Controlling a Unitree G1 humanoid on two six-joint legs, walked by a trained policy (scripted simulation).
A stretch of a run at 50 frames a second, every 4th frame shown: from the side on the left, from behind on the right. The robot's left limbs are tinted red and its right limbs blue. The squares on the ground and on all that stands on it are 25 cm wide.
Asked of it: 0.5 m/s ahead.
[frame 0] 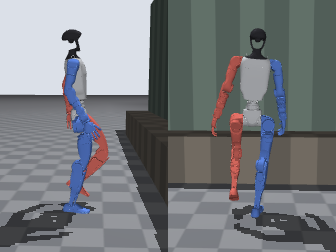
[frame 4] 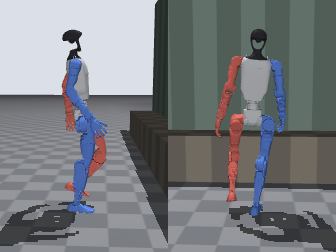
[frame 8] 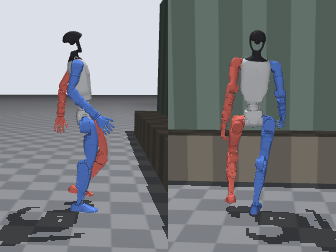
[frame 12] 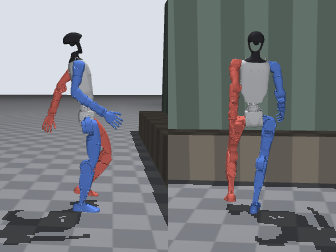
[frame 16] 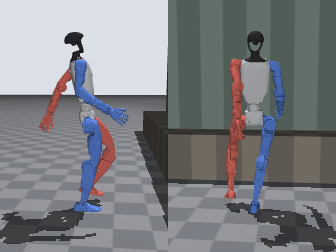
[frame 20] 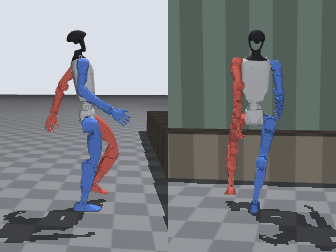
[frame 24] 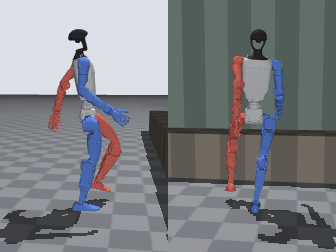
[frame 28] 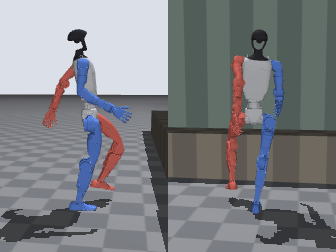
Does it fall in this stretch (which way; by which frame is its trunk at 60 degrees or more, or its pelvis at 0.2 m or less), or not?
no
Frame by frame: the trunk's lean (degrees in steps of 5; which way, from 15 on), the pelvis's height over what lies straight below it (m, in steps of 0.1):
0: 10, 0.8
4: 10, 0.8
8: 10, 0.8
12: 15 backward, 0.8
16: 10, 0.8
20: 10, 0.8
24: 10, 0.8
28: 10, 0.8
